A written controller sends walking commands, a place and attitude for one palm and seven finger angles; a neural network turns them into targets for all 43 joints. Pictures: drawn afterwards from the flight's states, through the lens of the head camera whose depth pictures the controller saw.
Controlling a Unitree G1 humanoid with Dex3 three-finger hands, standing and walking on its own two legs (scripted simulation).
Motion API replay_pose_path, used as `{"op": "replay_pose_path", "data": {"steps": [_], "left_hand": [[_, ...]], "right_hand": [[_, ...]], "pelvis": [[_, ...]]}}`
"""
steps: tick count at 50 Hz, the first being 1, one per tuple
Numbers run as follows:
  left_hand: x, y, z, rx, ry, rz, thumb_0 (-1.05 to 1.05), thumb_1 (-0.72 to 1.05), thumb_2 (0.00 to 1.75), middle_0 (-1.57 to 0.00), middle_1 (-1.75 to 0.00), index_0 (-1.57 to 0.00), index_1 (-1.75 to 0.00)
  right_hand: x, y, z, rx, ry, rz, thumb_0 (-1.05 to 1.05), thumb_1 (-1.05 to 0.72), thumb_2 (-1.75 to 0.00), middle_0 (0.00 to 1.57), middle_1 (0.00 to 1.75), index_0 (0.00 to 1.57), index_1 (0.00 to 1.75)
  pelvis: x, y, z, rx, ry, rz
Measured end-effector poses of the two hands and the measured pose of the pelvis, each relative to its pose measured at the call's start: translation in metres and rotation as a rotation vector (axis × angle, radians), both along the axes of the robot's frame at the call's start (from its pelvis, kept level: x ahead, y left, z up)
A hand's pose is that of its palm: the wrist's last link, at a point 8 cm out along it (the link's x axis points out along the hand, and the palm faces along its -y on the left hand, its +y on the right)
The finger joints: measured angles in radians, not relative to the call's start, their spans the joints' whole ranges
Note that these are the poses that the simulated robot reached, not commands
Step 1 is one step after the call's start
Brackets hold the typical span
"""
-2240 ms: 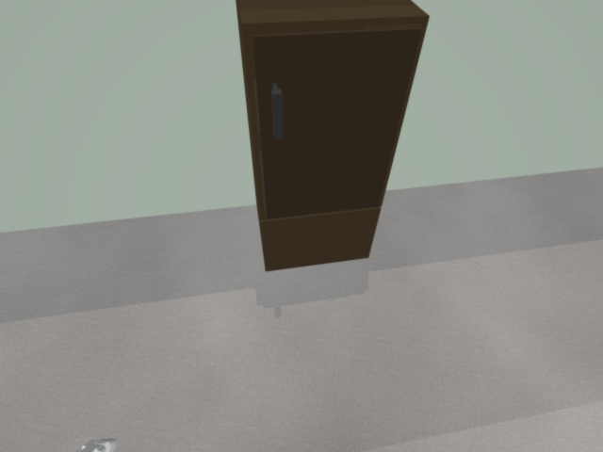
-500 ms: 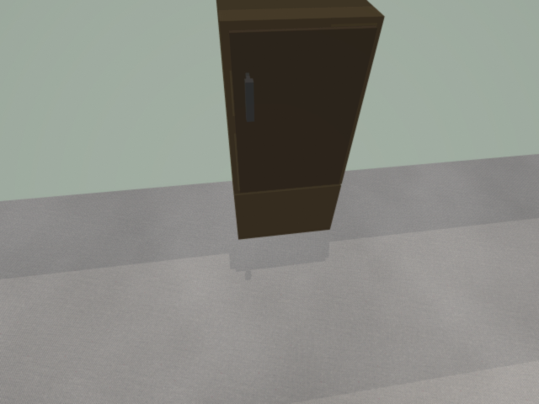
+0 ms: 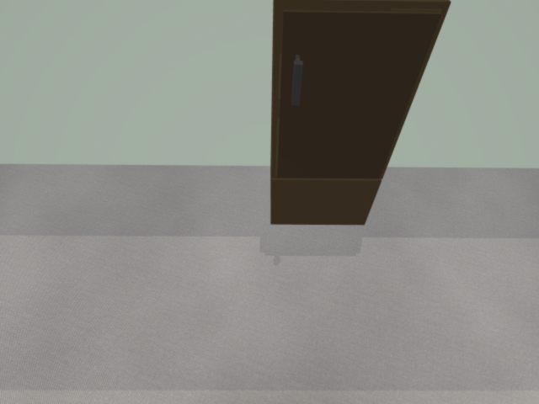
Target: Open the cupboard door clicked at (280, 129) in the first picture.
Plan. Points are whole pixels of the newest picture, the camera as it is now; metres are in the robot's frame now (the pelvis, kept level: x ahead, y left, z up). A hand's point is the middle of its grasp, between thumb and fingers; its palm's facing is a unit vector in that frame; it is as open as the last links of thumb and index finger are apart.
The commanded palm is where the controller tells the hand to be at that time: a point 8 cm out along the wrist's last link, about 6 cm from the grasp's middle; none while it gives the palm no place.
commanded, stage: take the last steps up to it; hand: left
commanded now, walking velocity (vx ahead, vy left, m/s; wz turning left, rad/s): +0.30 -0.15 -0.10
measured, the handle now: (296, 80) +0.94 -0.01 +0.00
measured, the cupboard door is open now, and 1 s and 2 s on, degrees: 0 0 0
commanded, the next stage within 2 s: come to a stop and stand still in 1.10 s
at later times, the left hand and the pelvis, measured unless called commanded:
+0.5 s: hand out of the picture +0.11 +0.17 -0.17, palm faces +0.00 -0.99 -0.14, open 7.4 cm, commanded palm none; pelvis +0.09 -0.01 +0.01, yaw -1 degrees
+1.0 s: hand (238, 336) +0.28 +0.08 -0.20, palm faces +0.02 -0.99 -0.12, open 7.3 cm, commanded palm none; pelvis +0.27 -0.09 -0.01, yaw -2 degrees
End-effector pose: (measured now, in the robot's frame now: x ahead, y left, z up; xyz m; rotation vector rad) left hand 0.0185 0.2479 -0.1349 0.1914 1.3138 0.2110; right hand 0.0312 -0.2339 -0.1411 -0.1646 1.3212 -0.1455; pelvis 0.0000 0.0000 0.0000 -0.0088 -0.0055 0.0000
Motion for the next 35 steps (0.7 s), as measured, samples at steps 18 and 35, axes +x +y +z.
{"op": "replay_pose_path", "data": {"steps": [18, 35], "left_hand": [[-0.015, -0.016, -0.014, -0.158, 0.182, 0.03, 0.0, 0.91, 0.9, -0.2, -0.3, -0.2, -0.3], [0.246, -0.078, -0.011, -0.04, -0.154, -0.117, 0.0, 0.92, 0.9, -0.19, -0.3, -0.2, -0.3]], "right_hand": [[-0.003, 0.022, 0.021, -0.046, 0.037, -0.055, 0.01, -0.91, -0.9, 0.2, 0.3, 0.2, 0.3], [-0.003, -0.034, -0.008, 0.063, 0.374, -0.214, 0.01, -0.91, -0.9, 0.2, 0.3, 0.2, 0.3]], "pelvis": [[0.052, 0.013, 0.009, -0.01, -0.001, 0.001], [0.164, -0.071, -0.017, -0.001, -0.005, -0.028]]}}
